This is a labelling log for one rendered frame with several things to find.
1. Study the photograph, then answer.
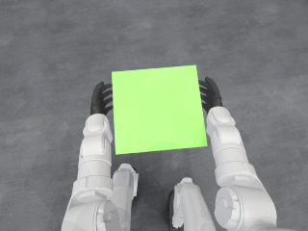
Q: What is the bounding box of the robot left hand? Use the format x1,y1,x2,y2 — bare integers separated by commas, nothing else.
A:
90,81,114,116

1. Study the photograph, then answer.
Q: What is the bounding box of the right robot upper arm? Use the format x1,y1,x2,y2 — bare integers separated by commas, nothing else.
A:
214,184,297,231

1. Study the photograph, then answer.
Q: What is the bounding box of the robot right forearm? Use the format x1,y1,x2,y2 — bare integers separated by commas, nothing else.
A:
206,106,277,220

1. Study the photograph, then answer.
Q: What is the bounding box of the carton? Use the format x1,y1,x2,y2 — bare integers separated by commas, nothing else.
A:
112,65,208,155

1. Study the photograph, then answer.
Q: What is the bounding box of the robot foot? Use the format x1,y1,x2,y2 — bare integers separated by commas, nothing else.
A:
131,167,138,210
167,190,182,231

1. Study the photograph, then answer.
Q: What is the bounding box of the left robot upper arm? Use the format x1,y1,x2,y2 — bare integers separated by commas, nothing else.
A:
62,198,121,231

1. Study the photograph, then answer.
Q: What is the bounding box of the robot right hand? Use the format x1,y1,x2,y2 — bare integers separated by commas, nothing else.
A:
198,76,223,114

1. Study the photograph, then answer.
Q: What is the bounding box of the left robot foot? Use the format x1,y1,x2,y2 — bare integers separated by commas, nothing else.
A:
131,167,138,210

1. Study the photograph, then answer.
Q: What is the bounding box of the right robot foot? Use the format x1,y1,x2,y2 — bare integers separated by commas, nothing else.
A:
167,190,182,231

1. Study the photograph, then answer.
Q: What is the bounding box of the robot left forearm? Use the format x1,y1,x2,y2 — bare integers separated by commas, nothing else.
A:
61,114,114,231

